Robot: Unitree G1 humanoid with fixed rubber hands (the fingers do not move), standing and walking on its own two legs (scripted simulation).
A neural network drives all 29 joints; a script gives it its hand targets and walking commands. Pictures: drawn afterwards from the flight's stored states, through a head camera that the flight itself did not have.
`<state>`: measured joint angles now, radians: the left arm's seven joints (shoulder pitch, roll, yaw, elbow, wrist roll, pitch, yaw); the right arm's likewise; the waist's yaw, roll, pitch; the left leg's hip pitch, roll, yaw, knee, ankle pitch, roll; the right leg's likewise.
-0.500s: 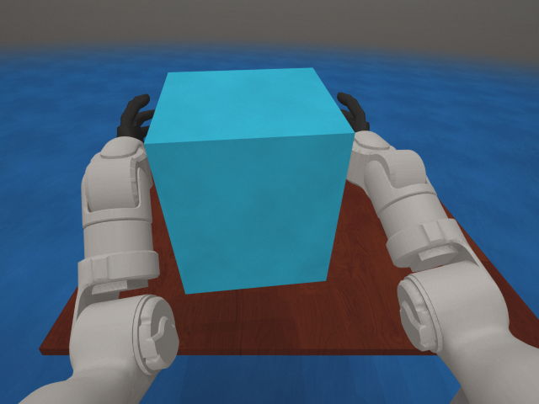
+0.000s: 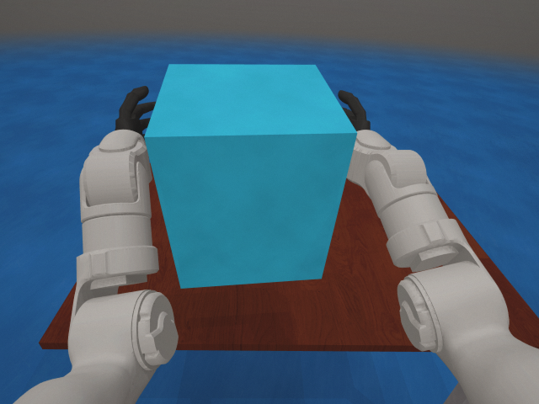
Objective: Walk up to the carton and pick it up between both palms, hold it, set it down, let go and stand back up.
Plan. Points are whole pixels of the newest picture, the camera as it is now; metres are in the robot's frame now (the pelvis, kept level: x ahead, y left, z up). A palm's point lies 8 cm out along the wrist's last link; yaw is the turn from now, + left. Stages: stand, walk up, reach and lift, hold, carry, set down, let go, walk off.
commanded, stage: hold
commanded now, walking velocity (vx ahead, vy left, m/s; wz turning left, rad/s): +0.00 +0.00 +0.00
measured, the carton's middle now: (248, 176) +0.38 +0.01 +0.24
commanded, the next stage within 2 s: none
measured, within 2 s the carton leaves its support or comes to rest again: neither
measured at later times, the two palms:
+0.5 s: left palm (130, 138) +0.37 +0.16 +0.30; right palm (355, 138) +0.37 -0.14 +0.30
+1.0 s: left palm (129, 141) +0.37 +0.16 +0.30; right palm (353, 142) +0.37 -0.14 +0.29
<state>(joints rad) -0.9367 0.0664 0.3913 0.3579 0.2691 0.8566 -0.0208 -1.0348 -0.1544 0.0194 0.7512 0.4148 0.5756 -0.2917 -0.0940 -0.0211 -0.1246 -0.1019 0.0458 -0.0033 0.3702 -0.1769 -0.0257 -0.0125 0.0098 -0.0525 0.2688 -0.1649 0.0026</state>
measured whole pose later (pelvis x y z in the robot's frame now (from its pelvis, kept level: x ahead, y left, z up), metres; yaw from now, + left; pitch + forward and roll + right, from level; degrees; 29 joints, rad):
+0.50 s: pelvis +0.00 +0.00 +0.00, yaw +0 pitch -5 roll -1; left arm -0.98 0.08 0.40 0.43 0.27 0.84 -0.02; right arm -1.08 -0.16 0.01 0.82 0.41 0.57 -0.28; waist -0.09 -0.02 -0.14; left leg -0.11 0.05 0.00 0.36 -0.17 -0.03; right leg -0.02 0.01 -0.05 0.27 -0.16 0.00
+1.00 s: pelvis +0.00 +0.00 +0.00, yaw +0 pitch -5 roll -1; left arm -0.97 0.08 0.40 0.42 0.27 0.84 -0.02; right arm -1.07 -0.15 0.01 0.80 0.41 0.58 -0.29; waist -0.09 -0.02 -0.13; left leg -0.10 0.05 -0.01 0.36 -0.17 -0.03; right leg -0.02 0.01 -0.05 0.27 -0.16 0.00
